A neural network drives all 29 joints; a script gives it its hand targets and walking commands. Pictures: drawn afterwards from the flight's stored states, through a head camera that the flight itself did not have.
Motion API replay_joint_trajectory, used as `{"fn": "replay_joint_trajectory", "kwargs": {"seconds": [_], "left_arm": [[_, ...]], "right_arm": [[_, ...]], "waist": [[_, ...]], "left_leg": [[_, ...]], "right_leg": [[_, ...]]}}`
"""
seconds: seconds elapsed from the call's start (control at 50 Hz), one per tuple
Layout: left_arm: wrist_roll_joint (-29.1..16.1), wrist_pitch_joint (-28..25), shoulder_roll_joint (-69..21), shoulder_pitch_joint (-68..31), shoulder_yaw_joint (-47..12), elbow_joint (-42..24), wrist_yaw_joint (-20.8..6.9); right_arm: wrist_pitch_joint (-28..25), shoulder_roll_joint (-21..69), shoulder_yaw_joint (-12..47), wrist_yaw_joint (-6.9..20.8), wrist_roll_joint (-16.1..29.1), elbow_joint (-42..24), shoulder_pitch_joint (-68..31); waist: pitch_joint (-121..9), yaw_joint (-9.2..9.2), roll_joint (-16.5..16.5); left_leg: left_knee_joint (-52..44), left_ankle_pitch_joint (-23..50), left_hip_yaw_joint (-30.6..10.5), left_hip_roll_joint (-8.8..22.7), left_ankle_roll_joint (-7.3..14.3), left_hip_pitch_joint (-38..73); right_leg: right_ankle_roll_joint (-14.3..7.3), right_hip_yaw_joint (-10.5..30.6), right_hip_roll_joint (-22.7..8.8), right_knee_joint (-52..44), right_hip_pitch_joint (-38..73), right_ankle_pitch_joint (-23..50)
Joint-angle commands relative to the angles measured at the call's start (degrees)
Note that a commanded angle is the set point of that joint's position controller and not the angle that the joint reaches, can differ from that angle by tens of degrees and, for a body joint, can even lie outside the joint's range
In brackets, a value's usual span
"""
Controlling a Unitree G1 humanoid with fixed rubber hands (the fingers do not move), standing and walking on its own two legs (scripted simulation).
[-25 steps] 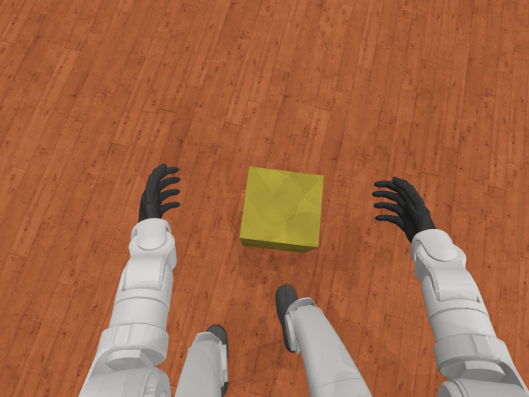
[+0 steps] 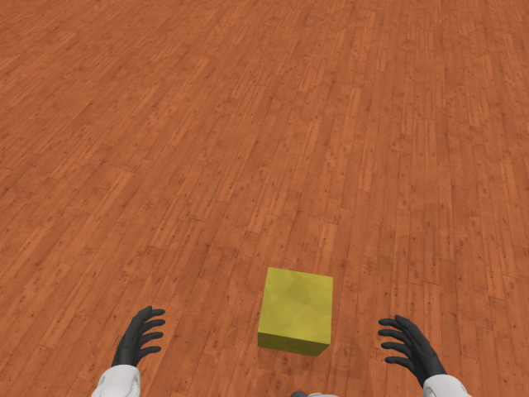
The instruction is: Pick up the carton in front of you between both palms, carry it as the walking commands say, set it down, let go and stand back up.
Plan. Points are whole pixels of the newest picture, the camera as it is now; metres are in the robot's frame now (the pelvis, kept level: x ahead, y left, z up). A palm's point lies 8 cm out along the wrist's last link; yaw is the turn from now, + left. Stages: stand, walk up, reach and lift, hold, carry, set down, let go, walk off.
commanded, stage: let go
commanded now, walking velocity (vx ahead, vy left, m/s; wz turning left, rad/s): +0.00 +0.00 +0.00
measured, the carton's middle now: (293, 313) +0.39 -0.12 -0.64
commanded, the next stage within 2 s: stand in 0.56 s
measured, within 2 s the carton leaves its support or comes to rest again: neither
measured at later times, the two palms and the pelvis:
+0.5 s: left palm (92, 395) +0.17 +0.25 -0.06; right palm (424, 365) +0.16 -0.23 -0.06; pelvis +0.01 +0.02 +0.00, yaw -1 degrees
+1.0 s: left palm out of the picture +0.13 +0.29 -0.08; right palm (455, 372) +0.15 -0.29 -0.10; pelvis +0.02 -0.01 +0.00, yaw +2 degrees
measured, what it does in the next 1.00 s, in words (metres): stands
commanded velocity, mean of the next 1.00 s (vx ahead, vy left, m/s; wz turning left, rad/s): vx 0.00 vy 0.00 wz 0.00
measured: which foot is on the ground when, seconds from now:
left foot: down 0.00-1.00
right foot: down 0.00-1.00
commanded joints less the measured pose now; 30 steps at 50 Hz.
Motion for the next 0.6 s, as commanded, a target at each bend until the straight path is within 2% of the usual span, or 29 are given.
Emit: {"fn": "replay_joint_trajectory", "kwargs": {"seconds": [0.0, 0.1, 0.24, 0.26, 0.28, 0.36, 0.54, 0.56, 0.58], "left_arm": [[-1.0, -0.6, 4.9, 1.9, 0.1, -7.0, -1.2], [-2.8, 1.0, 5.9, 5.7, -1.6, -9.5, -3.0], [-4.0, 3.1, 6.7, 6.0, -2.8, -11.5, -4.2], [-4.3, 1.5, 6.6, 8.4, -3.0, -7.8, -2.9], [-4.3, 1.2, 6.6, 7.7, -3.0, -8.8, -2.3], [-4.8, 1.5, 7.4, 6.5, -3.1, -9.0, -1.5], [-4.0, 3.8, 7.7, 6.9, -2.5, -7.8, -1.9], [-0.1, 2.5, 15.2, 8.2, 0.1, 1.0, -0.2], [0.6, 1.7, 16.4, 8.7, 0.5, 1.6, 0.5]], "right_arm": [[-0.8, -5.7, -2.5, -0.1, -0.2, -3.5, 0.0], [0.2, -6.5, -3.7, -0.2, -1.1, -2.0, 1.2], [1.9, -7.2, -4.6, -0.1, -2.1, -1.8, 0.5], [4.6, -9.6, -5.7, -1.4, -3.5, -4.0, -1.9], [5.3, -9.2, -5.1, -1.8, -3.5, -3.1, 0.1], [6.3, -8.3, -4.0, -2.5, -2.8, -3.4, -0.2], [8.7, -7.8, -3.5, -3.3, -3.2, -4.7, -1.9], [4.6, -12.9, -4.7, -4.8, -4.1, 2.7, -3.7], [2.5, -12.1, -4.6, -5.2, -4.3, 3.1, -2.5]], "waist": [[-11.3, 1.79, 3.8], [-7.7, 2.33, 3.5], [-3.0, 2.50, 3.1], [-5.9, 2.09, 2.8], [-5.6, 2.42, 3.8], [-5.4, 2.77, 4.3], [-3.3, 4.07, 2.5], [-2.0, 5.39, 7.0], [-2.0, 4.80, 5.1]], "left_leg": [[-8.3, 15.7, 1.8, -2.5, -0.7, -5.8], [-9.9, 21.7, 1.0, -1.6, -1.2, -2.2], [-11.3, 21.7, 0.2, -0.7, -1.0, -2.4], [-8.4, 27.9, 0.0, -0.5, -1.5, 0.7], [-7.7, 30.2, 0.0, -0.5, -2.0, 1.2], [-7.1, 31.4, -0.2, -0.4, -2.0, 1.5], [-8.3, 19.3, 2.0, -1.7, -0.2, -1.8], [-5.8, 6.1, 1.0, -0.1, -1.1, -4.7], [-5.7, 1.0, 0.2, -0.1, -0.7, -2.0]], "right_leg": [[1.0, -0.1, 2.0, -0.8, 25.3, 18.9], [0.7, -0.9, 3.0, -2.0, 26.5, 18.8], [0.6, -1.4, 3.4, -1.9, 28.0, 15.6], [1.2, -2.2, 5.0, 0.1, 24.5, 13.1], [0.9, -2.2, 4.7, 0.1, 23.2, 12.1], [0.8, -1.7, 4.2, 0.3, 20.5, 11.2], [0.7, -1.5, 3.4, 0.3, 24.2, 11.3], [1.0, 0.4, -3.4, 0.1, 15.2, 6.4], [0.4, 1.9, -3.9, -1.1, 12.2, 0.7]]}}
